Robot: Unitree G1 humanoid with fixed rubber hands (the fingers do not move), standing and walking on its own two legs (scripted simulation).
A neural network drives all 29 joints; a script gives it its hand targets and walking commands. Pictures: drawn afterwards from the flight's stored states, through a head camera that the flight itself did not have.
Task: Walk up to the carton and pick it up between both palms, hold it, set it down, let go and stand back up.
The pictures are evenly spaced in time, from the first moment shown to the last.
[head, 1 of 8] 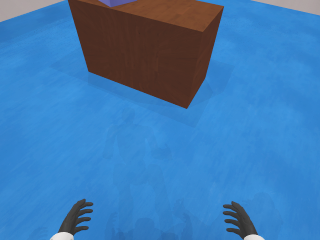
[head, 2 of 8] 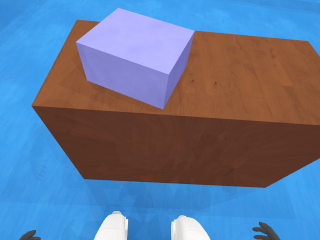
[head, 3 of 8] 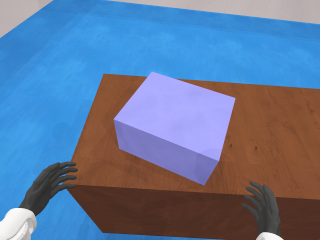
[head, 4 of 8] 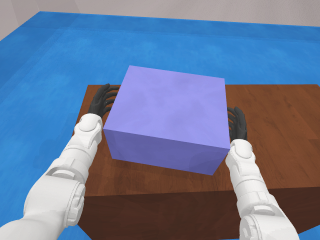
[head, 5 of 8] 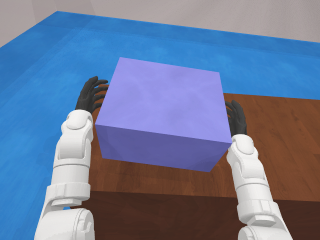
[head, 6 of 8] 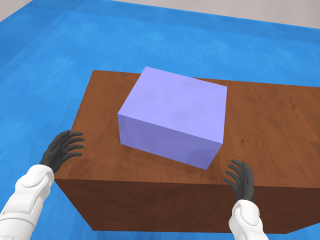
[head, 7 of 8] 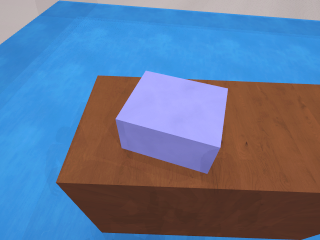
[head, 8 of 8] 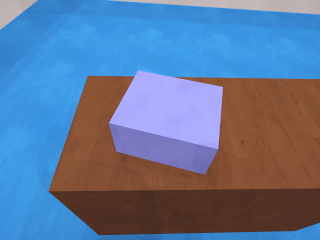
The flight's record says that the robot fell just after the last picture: no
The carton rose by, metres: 0.17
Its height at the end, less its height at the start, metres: +0.00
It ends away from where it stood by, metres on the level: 0.03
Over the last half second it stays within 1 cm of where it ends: yes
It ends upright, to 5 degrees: yes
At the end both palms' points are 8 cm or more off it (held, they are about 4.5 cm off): yes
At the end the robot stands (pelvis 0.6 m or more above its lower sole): yes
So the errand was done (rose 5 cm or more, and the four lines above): yes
